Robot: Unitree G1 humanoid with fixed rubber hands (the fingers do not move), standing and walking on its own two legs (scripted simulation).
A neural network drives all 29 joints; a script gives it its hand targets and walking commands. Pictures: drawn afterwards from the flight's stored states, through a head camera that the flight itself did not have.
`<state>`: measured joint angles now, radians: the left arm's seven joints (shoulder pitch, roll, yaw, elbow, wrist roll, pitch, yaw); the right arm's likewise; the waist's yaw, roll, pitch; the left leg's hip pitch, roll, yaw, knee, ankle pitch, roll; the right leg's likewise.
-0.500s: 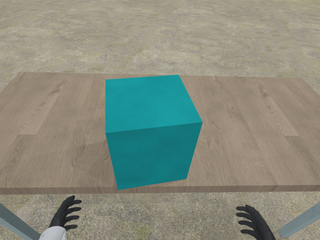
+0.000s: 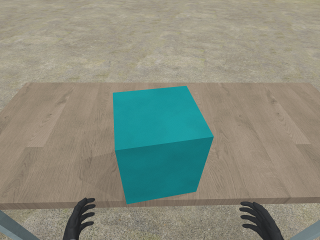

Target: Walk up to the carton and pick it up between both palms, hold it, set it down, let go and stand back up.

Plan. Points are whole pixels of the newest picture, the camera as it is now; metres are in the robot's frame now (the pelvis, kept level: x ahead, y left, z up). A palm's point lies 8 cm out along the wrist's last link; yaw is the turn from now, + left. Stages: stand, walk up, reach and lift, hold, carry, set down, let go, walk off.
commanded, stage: reach and lift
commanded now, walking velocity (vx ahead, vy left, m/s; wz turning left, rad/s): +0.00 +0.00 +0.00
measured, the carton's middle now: (156, 144) +0.37 +0.07 +0.04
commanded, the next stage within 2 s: none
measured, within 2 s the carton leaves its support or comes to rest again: neither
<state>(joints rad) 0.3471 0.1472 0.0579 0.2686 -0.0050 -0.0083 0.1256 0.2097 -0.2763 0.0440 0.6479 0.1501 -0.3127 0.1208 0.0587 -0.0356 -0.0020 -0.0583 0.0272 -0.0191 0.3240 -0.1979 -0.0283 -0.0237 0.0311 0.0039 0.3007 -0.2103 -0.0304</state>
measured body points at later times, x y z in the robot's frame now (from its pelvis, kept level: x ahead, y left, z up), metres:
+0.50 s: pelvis -0.02 -0.01 +0.00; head -0.05 +0.01 +0.45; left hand +0.15 +0.21 +0.01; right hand +0.17 -0.22 +0.01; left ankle -0.01 +0.14 -0.75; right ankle -0.02 -0.10 -0.75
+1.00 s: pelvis -0.03 -0.01 +0.00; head -0.03 +0.00 +0.45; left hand +0.20 +0.22 +0.06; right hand +0.24 -0.21 +0.04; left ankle -0.01 +0.14 -0.75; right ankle -0.02 -0.10 -0.75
